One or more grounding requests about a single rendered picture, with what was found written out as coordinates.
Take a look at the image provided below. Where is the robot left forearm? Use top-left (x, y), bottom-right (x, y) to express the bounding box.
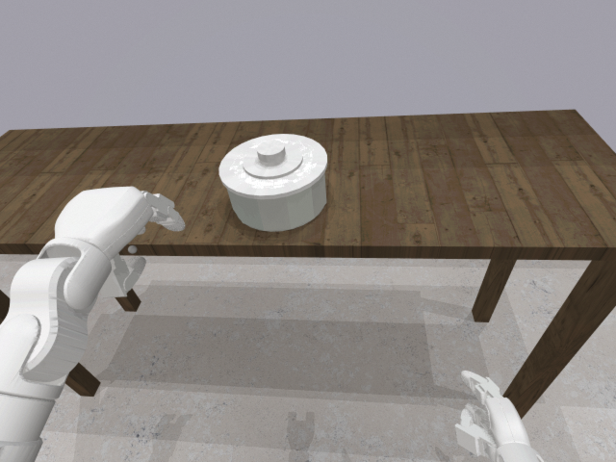
top-left (0, 237), bottom-right (112, 462)

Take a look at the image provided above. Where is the knob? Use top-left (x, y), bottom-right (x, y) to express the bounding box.
top-left (257, 141), bottom-right (286, 163)

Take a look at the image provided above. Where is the robot left hand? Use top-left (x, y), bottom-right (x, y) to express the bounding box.
top-left (55, 187), bottom-right (186, 297)

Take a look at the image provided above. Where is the table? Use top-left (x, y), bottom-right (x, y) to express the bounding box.
top-left (0, 110), bottom-right (616, 419)

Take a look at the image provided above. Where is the robot right hand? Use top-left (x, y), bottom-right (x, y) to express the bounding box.
top-left (455, 371), bottom-right (531, 462)

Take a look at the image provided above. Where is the robot right forearm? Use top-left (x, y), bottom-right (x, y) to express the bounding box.
top-left (495, 443), bottom-right (544, 462)

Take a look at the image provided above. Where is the pot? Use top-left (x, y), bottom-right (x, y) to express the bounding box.
top-left (227, 174), bottom-right (326, 232)

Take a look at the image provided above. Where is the lid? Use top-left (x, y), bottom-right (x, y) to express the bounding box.
top-left (219, 134), bottom-right (327, 199)

